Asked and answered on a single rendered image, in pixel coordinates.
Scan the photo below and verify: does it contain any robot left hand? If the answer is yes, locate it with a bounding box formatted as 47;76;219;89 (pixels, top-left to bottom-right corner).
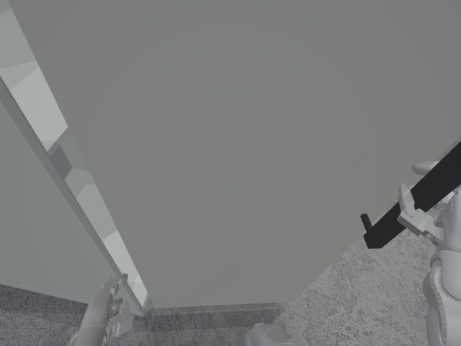
80;273;134;340

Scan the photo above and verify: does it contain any robot right hand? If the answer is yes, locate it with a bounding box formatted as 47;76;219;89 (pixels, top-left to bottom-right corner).
398;161;461;252

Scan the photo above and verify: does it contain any robot left forearm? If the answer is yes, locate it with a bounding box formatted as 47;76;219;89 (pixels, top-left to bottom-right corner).
69;327;107;346

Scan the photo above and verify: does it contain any robot right forearm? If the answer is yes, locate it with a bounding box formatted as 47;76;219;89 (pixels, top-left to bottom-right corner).
422;250;461;346

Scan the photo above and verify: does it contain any fridge door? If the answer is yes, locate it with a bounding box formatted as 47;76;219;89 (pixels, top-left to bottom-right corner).
7;0;461;309

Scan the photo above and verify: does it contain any handle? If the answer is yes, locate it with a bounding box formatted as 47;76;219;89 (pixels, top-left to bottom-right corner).
360;141;461;249

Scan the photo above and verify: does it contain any right robot thigh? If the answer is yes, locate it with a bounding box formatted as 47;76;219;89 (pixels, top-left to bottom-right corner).
245;324;298;346

